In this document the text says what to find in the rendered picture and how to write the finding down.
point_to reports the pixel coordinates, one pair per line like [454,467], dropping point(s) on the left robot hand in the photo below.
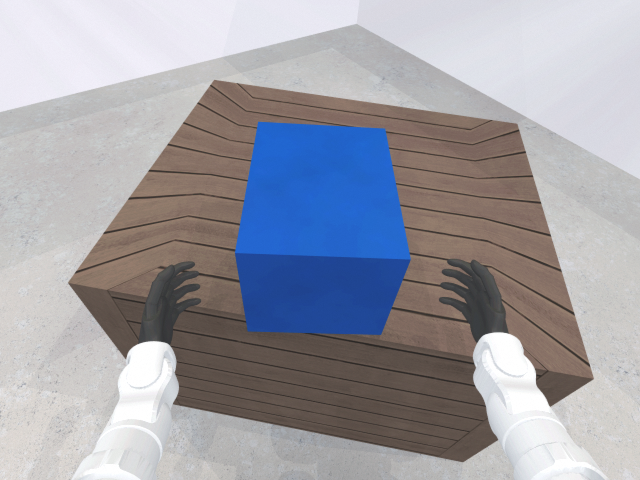
[161,311]

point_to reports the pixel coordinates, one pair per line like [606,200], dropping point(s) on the robot left forearm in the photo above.
[133,441]

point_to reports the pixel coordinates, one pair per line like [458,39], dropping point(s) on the robot right forearm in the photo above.
[531,435]

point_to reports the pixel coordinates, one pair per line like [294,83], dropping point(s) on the pedestal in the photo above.
[466,191]

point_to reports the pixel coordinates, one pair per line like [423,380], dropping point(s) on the right robot hand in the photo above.
[483,309]

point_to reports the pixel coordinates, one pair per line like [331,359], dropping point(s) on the carton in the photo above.
[322,246]

